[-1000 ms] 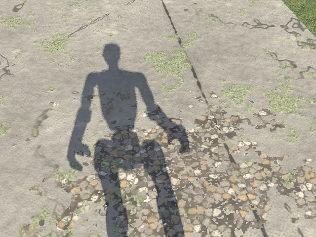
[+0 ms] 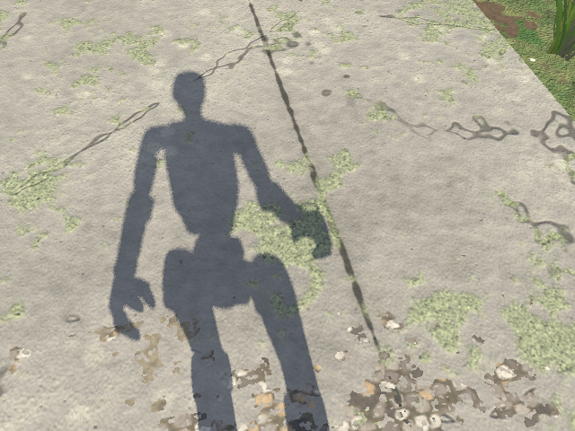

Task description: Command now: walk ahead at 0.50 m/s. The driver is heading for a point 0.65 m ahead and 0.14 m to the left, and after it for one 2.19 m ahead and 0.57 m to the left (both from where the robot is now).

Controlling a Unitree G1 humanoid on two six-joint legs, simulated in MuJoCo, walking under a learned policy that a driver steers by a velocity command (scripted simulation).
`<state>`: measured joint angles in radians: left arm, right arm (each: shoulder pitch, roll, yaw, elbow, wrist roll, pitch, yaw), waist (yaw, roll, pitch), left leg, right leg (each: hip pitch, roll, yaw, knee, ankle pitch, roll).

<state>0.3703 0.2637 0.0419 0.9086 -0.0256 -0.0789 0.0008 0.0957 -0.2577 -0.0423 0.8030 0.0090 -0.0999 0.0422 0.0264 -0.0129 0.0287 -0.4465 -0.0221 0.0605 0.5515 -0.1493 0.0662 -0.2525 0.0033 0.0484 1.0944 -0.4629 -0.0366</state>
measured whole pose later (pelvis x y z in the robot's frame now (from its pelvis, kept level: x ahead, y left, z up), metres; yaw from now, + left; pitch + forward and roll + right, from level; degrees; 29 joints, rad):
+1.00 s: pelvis +0.50 +0.01 -0.01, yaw +18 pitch +2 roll -3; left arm 0.22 0.28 0.08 0.88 0.00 -0.04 0.03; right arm 0.09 -0.28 -0.08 0.71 0.00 -0.02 0.03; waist 0.03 0.02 0.06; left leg -0.50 0.00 0.03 0.59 -0.13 0.13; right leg -0.14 -0.08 -0.21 0.77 -0.49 0.05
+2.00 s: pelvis +0.62 +0.01 +0.01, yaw +26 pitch -1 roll +0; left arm 0.18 0.23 0.03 0.97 0.01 -0.02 0.03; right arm 0.16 -0.22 -0.05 0.86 -0.01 0.01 -0.02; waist 0.01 0.00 0.03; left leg -0.26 -0.06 -0.09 0.54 -0.26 0.02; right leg -0.18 0.00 0.01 0.52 -0.32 0.01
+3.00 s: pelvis +0.62 +0.00 +0.01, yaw +26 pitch -1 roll +0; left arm 0.31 0.18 0.01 1.09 0.00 -0.02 0.04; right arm 0.19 -0.20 -0.02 1.11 0.00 0.01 -0.04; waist 0.00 0.00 0.03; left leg -0.25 -0.03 -0.09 0.51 -0.25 0.00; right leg -0.17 0.02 0.00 0.50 -0.31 -0.02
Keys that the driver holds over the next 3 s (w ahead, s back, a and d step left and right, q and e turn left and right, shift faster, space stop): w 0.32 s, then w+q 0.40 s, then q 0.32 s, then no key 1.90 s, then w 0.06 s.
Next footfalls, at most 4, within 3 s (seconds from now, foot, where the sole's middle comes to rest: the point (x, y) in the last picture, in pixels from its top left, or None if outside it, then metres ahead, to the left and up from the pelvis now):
0.46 right None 0.43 -0.15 -0.76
0.98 left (246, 358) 0.62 0.13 -0.76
1.44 right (340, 337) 0.69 -0.09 -0.76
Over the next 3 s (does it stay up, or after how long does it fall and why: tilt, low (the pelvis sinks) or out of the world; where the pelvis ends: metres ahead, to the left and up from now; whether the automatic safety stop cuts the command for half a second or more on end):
stays up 0.62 0.00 0.01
